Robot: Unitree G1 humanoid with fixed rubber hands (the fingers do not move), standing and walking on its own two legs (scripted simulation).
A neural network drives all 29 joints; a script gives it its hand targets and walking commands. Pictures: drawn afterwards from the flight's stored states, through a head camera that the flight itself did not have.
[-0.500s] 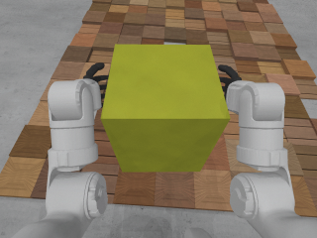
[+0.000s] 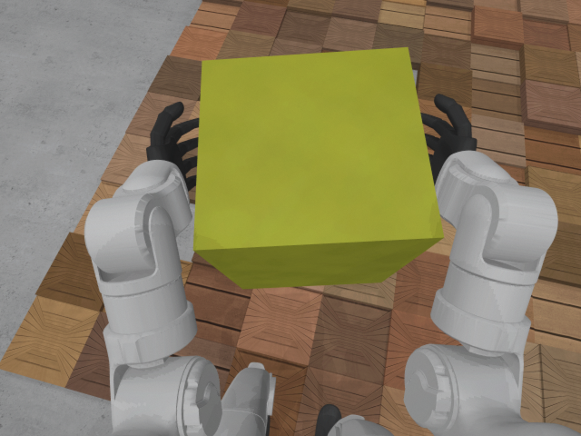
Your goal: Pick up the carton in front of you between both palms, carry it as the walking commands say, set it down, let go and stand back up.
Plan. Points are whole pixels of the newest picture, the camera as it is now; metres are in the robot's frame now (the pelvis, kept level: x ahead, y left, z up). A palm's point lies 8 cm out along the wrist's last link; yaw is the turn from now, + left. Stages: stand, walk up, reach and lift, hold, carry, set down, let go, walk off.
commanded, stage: carry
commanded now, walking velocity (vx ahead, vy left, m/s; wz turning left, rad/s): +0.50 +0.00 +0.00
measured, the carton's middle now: (308, 192) +0.41 +0.04 +0.05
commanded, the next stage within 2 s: none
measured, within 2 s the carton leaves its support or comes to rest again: neither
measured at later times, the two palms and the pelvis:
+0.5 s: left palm out of the picture +0.68 +0.16 +0.13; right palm (456, 10) +0.65 -0.14 +0.14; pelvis +0.35 +0.04 +0.01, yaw -2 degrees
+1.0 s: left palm out of the picture +0.88 +0.23 +0.12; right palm out of the picture +0.94 -0.06 +0.12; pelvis +0.64 +0.03 +0.02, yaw +12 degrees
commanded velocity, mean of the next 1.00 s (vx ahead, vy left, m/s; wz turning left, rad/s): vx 0.50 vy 0.00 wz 0.30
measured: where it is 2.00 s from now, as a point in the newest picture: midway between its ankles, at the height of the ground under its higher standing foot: (266, 124)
